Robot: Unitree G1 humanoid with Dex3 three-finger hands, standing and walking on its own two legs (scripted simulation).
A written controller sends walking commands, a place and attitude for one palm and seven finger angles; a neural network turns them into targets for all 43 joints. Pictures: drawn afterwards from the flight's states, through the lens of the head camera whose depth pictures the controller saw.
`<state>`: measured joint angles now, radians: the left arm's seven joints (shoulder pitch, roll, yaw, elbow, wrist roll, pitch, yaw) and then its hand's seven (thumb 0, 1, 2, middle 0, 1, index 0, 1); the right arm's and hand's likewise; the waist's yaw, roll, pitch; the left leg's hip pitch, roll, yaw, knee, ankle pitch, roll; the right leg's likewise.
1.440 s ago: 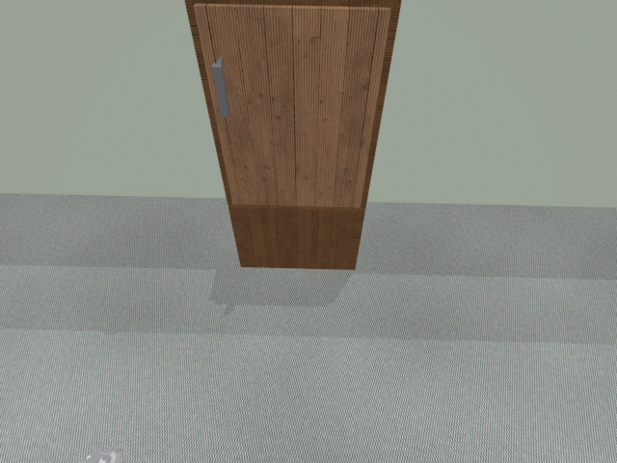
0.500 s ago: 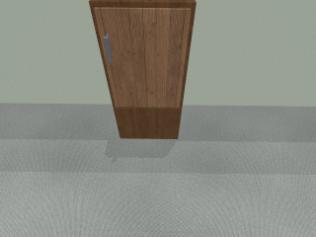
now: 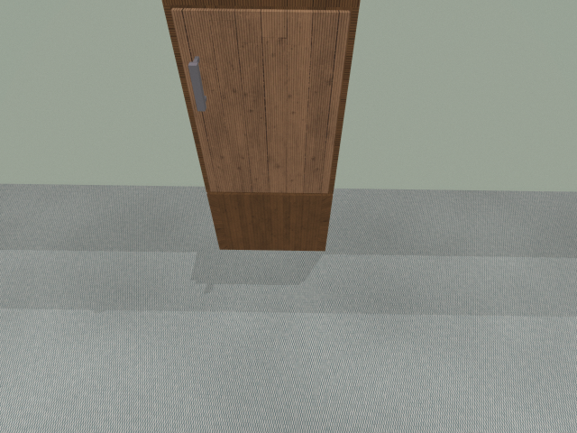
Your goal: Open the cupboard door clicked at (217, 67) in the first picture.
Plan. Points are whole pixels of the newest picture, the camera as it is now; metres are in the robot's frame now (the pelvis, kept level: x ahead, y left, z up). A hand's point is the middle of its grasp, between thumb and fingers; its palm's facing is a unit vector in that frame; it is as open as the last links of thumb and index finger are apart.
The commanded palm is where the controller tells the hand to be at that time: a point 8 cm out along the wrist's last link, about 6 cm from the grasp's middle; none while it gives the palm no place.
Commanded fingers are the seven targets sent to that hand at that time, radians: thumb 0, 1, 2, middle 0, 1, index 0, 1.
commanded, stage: take the last steps up to it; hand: left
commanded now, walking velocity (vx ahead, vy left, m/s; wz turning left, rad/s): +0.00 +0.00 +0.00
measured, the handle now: (199, 83) +0.92 +0.29 +0.02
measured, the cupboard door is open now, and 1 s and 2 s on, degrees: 0 0 0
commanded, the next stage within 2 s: come to a stop and stand still in 1.22 s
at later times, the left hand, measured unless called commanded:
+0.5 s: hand out of the picture +0.03 +0.22 -0.19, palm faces +0.03 -0.98 -0.18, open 7.4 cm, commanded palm none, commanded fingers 0.00 0.90 0.90 -0.20 -0.30 -0.20 -0.30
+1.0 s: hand (199, 346) +0.30 +0.19 -0.18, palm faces +0.11 -0.97 -0.20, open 7.2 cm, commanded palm none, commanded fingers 0.00 0.90 0.90 -0.20 -0.30 -0.20 -0.30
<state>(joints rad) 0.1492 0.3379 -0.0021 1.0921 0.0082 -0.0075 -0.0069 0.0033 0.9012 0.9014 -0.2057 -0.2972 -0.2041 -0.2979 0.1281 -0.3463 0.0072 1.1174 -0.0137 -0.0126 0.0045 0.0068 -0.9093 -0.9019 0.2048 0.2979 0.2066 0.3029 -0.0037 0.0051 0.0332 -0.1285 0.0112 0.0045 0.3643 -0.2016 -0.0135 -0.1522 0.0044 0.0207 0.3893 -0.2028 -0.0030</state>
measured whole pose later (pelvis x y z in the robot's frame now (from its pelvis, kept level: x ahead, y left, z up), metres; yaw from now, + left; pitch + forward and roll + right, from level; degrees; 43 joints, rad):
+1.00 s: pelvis +0.22 +0.01 -0.02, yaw +3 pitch -2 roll -1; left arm 0.19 0.14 0.07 1.01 0.01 -0.07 0.03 -0.01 0.93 0.90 -0.20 -0.30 -0.20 -0.30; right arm 0.37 -0.15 -0.05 1.13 -0.03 -0.02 0.00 0.01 -0.91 -0.90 0.20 0.30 0.20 0.30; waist -0.04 0.04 0.05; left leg -0.43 0.08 0.04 1.19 -0.35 0.02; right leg -0.29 -0.02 -0.18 0.56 -0.23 -0.05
